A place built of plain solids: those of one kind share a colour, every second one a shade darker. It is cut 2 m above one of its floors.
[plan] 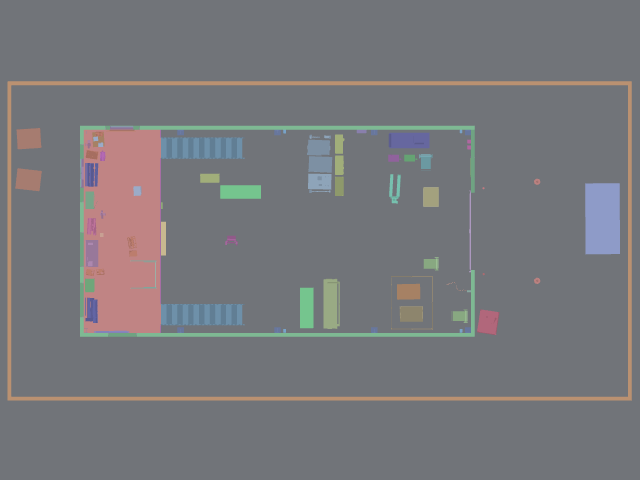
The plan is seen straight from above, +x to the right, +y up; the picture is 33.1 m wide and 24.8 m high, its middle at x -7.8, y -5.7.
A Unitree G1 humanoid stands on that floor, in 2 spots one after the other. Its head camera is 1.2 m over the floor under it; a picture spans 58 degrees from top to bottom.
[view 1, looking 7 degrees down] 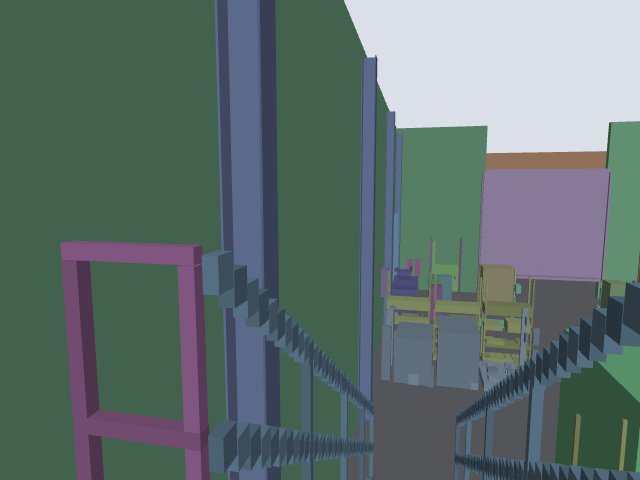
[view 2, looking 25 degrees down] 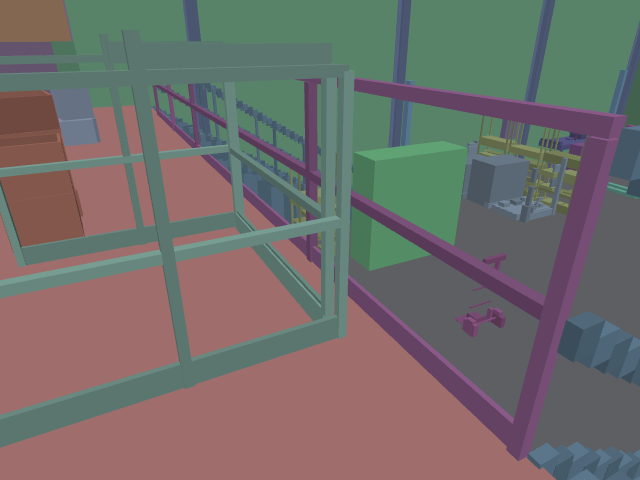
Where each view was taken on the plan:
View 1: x -17.04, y -0.95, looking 13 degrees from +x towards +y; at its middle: wall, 4.26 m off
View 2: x -17.04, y -9.55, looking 63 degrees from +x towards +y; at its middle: shelving_bay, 8.45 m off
